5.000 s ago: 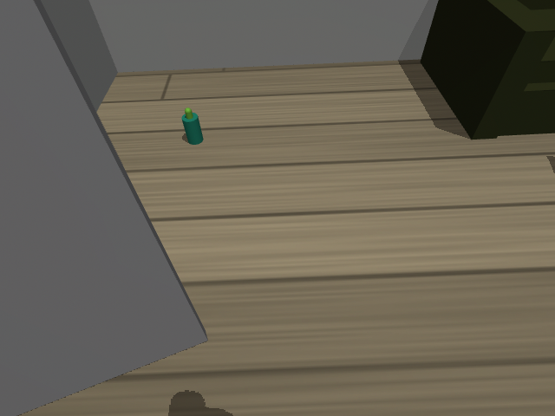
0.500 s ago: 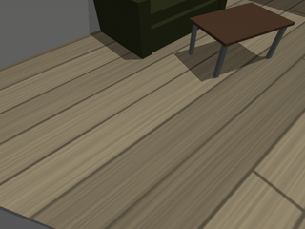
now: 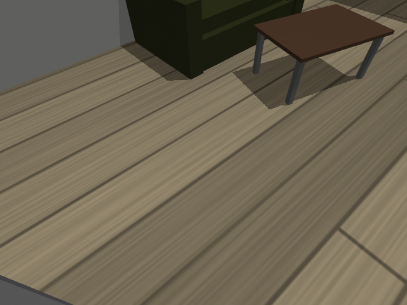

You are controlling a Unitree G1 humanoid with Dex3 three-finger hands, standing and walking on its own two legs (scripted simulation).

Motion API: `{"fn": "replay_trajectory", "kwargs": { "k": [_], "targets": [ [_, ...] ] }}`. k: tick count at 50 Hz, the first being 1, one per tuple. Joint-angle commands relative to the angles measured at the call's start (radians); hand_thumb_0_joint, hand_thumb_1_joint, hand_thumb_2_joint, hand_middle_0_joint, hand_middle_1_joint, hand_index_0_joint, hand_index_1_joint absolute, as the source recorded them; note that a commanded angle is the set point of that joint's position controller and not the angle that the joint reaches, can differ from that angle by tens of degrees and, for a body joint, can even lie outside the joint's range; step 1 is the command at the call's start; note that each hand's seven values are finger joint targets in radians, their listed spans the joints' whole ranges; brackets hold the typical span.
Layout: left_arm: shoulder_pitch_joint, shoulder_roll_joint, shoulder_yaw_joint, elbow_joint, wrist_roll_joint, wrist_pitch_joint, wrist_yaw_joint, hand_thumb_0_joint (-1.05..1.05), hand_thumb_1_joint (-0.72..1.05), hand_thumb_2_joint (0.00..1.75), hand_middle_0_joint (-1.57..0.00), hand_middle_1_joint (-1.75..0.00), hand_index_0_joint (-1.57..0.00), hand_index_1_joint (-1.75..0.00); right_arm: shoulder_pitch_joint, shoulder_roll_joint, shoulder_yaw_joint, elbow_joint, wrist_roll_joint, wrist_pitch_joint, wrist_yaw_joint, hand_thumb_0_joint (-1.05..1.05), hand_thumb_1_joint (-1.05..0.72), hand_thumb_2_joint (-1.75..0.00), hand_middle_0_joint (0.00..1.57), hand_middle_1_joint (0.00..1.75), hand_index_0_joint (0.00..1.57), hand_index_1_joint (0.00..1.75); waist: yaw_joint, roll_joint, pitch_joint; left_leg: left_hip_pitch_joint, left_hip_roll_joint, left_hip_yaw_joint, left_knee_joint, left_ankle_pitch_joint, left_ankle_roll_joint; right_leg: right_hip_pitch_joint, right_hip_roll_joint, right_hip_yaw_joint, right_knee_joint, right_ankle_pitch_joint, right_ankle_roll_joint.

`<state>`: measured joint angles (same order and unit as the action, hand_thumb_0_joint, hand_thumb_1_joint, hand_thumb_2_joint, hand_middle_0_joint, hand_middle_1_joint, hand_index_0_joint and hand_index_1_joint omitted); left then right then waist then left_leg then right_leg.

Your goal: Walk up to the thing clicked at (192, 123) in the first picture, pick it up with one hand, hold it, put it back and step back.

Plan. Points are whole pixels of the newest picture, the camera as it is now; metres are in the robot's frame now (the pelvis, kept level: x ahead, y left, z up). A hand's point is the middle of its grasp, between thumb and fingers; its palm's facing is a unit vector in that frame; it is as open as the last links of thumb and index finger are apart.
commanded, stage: stand
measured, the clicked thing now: out of the picture +1.02 +1.42 -0.68
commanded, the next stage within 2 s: walk up in 0.72 s
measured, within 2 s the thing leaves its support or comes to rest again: neither
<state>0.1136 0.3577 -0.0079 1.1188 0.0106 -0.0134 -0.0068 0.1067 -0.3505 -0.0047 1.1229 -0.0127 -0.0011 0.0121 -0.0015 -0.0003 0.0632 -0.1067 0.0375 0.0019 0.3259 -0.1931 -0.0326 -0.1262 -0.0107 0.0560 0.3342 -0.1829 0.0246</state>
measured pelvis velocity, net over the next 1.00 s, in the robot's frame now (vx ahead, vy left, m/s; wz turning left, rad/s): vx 0.04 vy -0.05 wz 0.04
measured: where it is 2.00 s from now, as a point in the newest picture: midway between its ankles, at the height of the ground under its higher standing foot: outside the picture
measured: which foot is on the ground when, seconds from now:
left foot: down 0.00-0.96, up 0.98-1.00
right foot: down 0.00-0.76, up 0.78-0.92, down 0.94-1.00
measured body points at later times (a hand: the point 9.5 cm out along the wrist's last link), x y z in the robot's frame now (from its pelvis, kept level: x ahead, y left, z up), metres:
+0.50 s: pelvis +0.00 +0.00 +0.00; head +0.02 +0.00 +0.45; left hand +0.07 +0.31 -0.13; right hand +0.07 -0.30 -0.13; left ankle -0.01 +0.14 -0.75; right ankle +0.00 -0.14 -0.75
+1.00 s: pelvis +0.04 -0.05 -0.02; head +0.06 -0.06 +0.43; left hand +0.10 +0.29 -0.12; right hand +0.07 -0.36 -0.15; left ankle -0.01 +0.13 -0.73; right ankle +0.07 -0.15 -0.75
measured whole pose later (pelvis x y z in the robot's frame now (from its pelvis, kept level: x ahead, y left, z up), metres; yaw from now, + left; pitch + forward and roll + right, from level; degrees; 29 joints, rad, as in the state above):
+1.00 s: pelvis +0.04 -0.05 -0.02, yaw +3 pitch -3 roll +0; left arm 0.21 0.40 0.10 0.98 0.05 -0.04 -0.06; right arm 0.31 -0.39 -0.07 1.01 -0.03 0.00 0.03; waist 0.00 0.03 0.09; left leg -0.17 0.06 -0.09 0.68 -0.41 0.02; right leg -0.23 0.00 -0.06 0.56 -0.26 -0.02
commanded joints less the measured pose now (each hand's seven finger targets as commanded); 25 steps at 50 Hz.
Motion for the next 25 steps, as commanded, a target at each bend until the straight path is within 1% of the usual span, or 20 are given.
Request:
{"fn": "replay_trajectory", "kwargs": {
  "k": [1,2,5,7,8,10,13,14,15,16,17,18,20,21,22,23,24,25],
  "targets": [
    [-0.037,0.218,0.046,-0.054,-0.005,-0.018,0.017,0.00,0.90,0.90,-0.20,-0.30,-0.20,-0.30,-0.025,-0.211,-0.042,-0.054,0.007,-0.024,-0.014,0.00,-0.90,-0.90,0.20,0.30,0.20,0.30,-0.006,0.001,-0.108,0.037,0.094,-0.065,-0.036,0.166,0.046,0.018,-0.105,0.062,-0.032,0.202,-0.045],
    [-0.029,0.217,0.047,-0.056,-0.003,-0.018,0.016,0.00,0.90,0.90,-0.20,-0.30,-0.20,-0.30,-0.028,-0.219,-0.044,-0.055,0.005,-0.023,-0.015,0.00,-0.90,-0.90,0.20,0.30,0.20,0.30,-0.002,0.005,-0.118,0.051,0.098,-0.059,-0.031,0.168,0.050,0.014,-0.107,0.061,-0.030,0.208,-0.045],
    [-0.034,0.217,0.046,-0.056,-0.002,-0.018,0.018,0.00,0.90,0.90,-0.20,-0.30,-0.20,-0.30,-0.028,-0.217,-0.043,-0.056,0.007,-0.023,-0.016,0.00,-0.90,-0.90,0.20,0.30,0.20,0.30,-0.003,0.008,-0.120,0.044,0.098,-0.062,-0.029,0.189,0.049,0.029,-0.109,0.059,-0.026,0.234,-0.044],
    [-0.029,0.216,0.044,-0.053,-0.003,-0.018,0.018,0.00,0.90,0.90,-0.20,-0.30,-0.20,-0.30,-0.025,-0.213,-0.043,-0.056,0.007,-0.021,-0.016,0.00,-0.90,-0.90,0.20,0.30,0.20,0.30,-0.005,-0.008,-0.096,0.038,0.095,-0.061,-0.031,0.174,0.047,0.011,-0.106,0.059,-0.034,0.214,-0.042],
    [-0.024,0.212,0.042,-0.052,-0.004,-0.017,0.018,0.00,0.90,0.90,-0.20,-0.30,-0.20,-0.30,-0.023,-0.217,-0.042,-0.053,0.006,-0.020,-0.016,0.00,-0.90,-0.90,0.20,0.30,0.20,0.30,-0.003,0.003,-0.082,0.027,0.092,-0.061,-0.037,0.134,0.047,-0.001,-0.105,0.061,-0.044,0.181,-0.038],
    [-0.034,0.213,0.045,-0.055,-0.004,-0.015,0.018,0.00,0.90,0.90,-0.20,-0.30,-0.20,-0.30,-0.020,-0.217,-0.042,-0.053,0.005,-0.022,-0.017,0.00,-0.90,-0.90,0.20,0.30,0.20,0.30,-0.004,0.015,-0.080,0.020,0.092,-0.062,-0.045,0.119,0.048,0.001,-0.106,0.062,-0.040,0.162,-0.042],
    [-0.025,0.215,0.044,-0.055,-0.002,-0.017,0.018,0.00,0.90,0.90,-0.20,-0.30,-0.20,-0.30,-0.029,-0.221,-0.047,-0.057,0.006,-0.020,-0.016,0.00,-0.90,-0.90,0.20,0.30,0.20,0.30,-0.002,-0.005,-0.096,0.040,0.097,-0.064,-0.036,0.145,0.052,0.007,-0.104,0.057,-0.038,0.181,-0.042],
    [-0.027,0.219,0.045,-0.054,-0.002,-0.019,0.018,0.00,0.90,0.90,-0.20,-0.30,-0.20,-0.30,-0.024,-0.217,-0.046,-0.058,0.007,-0.020,-0.015,0.00,-0.90,-0.90,0.20,0.30,0.20,0.30,-0.006,-0.014,-0.098,0.037,0.096,-0.065,-0.037,0.149,0.051,0.008,-0.103,0.055,-0.039,0.185,-0.042],
    [-0.021,0.215,0.044,-0.054,-0.002,-0.020,0.018,0.00,0.90,0.90,-0.20,-0.30,-0.20,-0.30,-0.019,-0.219,-0.046,-0.057,0.007,-0.021,-0.014,0.00,-0.90,-0.90,0.20,0.30,0.20,0.30,-0.005,0.001,-0.098,0.041,0.094,-0.062,-0.033,0.153,0.052,0.013,-0.107,0.059,-0.040,0.200,-0.040],
    [-0.027,0.217,0.044,-0.055,-0.004,-0.019,0.018,0.00,0.90,0.90,-0.20,-0.30,-0.20,-0.30,-0.013,-0.212,-0.043,-0.055,0.006,-0.022,-0.015,0.00,-0.90,-0.90,0.20,0.30,0.20,0.30,-0.008,0.000,-0.086,0.026,0.089,-0.062,-0.043,0.130,0.048,0.005,-0.105,0.060,-0.042,0.179,-0.039],
    [-0.026,0.216,0.045,-0.055,-0.002,-0.019,0.018,0.00,0.90,0.90,-0.20,-0.30,-0.20,-0.30,-0.024,-0.216,-0.044,-0.056,0.006,-0.021,-0.015,0.00,-0.90,-0.90,0.20,0.30,0.20,0.30,-0.004,0.002,-0.085,0.032,0.093,-0.065,-0.041,0.123,0.050,0.003,-0.104,0.057,-0.042,0.166,-0.040],
    [-0.027,0.214,0.044,-0.055,-0.003,-0.017,0.018,0.00,0.90,0.90,-0.20,-0.30,-0.20,-0.30,-0.024,-0.215,-0.044,-0.056,0.005,-0.021,-0.015,0.00,-0.90,-0.90,0.20,0.30,0.20,0.30,-0.005,0.006,-0.066,0.022,0.089,-0.065,-0.048,0.106,0.047,-0.015,-0.103,0.060,-0.047,0.143,-0.038],
    [-0.032,0.220,0.047,-0.057,-0.003,-0.015,0.017,0.00,0.90,0.90,-0.20,-0.30,-0.20,-0.30,-0.024,-0.216,-0.046,-0.057,0.004,-0.020,-0.016,0.00,-0.90,-0.90,0.20,0.30,0.20,0.30,-0.004,0.005,-0.063,0.019,0.089,-0.065,-0.054,0.070,0.049,-0.024,-0.101,0.064,-0.052,0.108,-0.042],
    [-0.032,0.217,0.045,-0.059,-0.002,-0.015,0.017,0.00,0.90,0.90,-0.20,-0.30,-0.20,-0.30,-0.026,-0.218,-0.046,-0.058,0.003,-0.021,-0.015,0.00,-0.90,-0.90,0.20,0.30,0.20,0.30,-0.004,0.010,-0.069,0.022,0.093,-0.068,-0.053,0.080,0.049,-0.016,-0.101,0.061,-0.047,0.112,-0.043],
    [-0.031,0.215,0.046,-0.059,0.000,-0.015,0.017,0.00,0.90,0.90,-0.20,-0.30,-0.20,-0.30,-0.030,-0.220,-0.047,-0.059,0.004,-0.021,-0.015,0.00,-0.90,-0.90,0.20,0.30,0.20,0.30,-0.002,0.015,-0.083,0.028,0.096,-0.067,-0.049,0.104,0.053,-0.006,-0.101,0.058,-0.041,0.137,-0.044],
    [-0.028,0.216,0.047,-0.059,0.000,-0.016,0.018,0.00,0.90,0.90,-0.20,-0.30,-0.20,-0.30,-0.019,-0.219,-0.048,-0.059,0.005,-0.021,-0.015,0.00,-0.90,-0.90,0.20,0.30,0.20,0.30,-0.005,0.013,-0.091,0.023,0.093,-0.067,-0.049,0.111,0.053,0.006,-0.102,0.057,-0.037,0.149,-0.043],
    [-0.025,0.217,0.046,-0.056,-0.002,-0.017,0.018,0.00,0.90,0.90,-0.20,-0.30,-0.20,-0.30,-0.020,-0.210,-0.046,-0.057,0.005,-0.020,-0.014,0.00,-0.90,-0.90,0.20,0.30,0.20,0.30,-0.005,-0.008,-0.078,0.013,0.090,-0.067,-0.050,0.109,0.051,0.002,-0.101,0.056,-0.041,0.145,-0.042],
    [-0.027,0.219,0.048,-0.056,-0.002,-0.019,0.018,0.00,0.90,0.90,-0.20,-0.30,-0.20,-0.30,-0.019,-0.218,-0.048,-0.059,0.006,-0.021,-0.014,0.00,-0.90,-0.90,0.20,0.30,0.20,0.30,-0.006,-0.003,-0.093,0.028,0.093,-0.065,-0.044,0.118,0.055,0.012,-0.106,0.061,-0.039,0.160,-0.044]
  ]
}}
